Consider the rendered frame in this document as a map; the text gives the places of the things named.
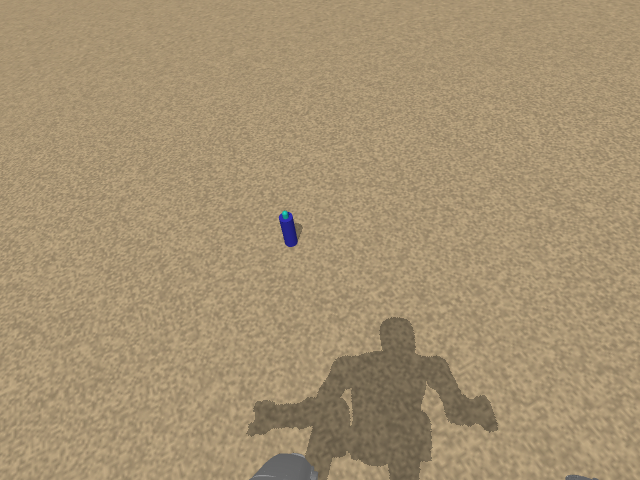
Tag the bottle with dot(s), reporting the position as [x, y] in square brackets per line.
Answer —
[288, 228]

